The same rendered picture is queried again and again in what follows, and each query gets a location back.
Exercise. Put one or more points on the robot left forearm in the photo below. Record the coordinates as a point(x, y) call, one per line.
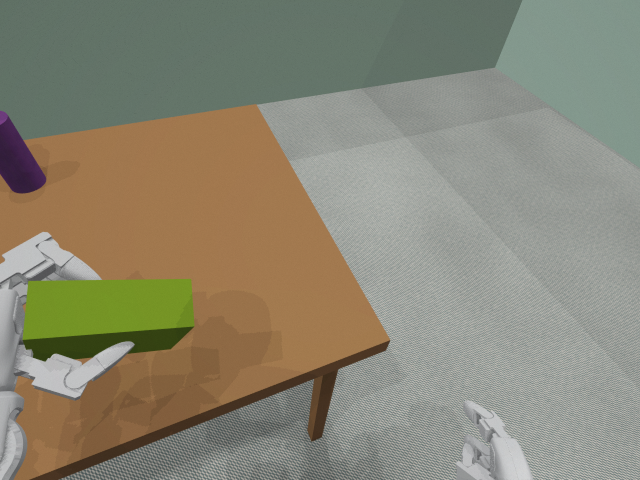
point(13, 440)

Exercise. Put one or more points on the sponge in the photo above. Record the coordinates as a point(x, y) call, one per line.
point(81, 318)

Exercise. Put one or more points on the table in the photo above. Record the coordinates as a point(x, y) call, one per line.
point(209, 197)

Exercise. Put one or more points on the robot right hand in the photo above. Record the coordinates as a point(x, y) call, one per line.
point(504, 460)

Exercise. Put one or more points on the robot left hand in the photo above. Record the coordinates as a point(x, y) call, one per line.
point(41, 259)

